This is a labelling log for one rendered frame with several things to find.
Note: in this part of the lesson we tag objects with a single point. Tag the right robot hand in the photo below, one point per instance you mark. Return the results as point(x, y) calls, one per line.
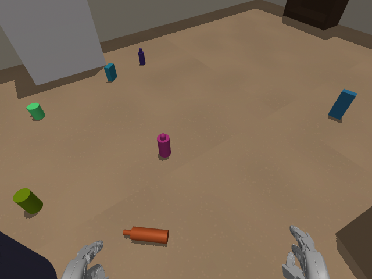
point(311, 261)

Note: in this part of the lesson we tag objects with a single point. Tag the left robot hand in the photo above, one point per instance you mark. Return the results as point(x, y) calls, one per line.
point(77, 268)

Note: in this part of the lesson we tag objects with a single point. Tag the bookshelf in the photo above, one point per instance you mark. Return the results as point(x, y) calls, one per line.
point(322, 14)

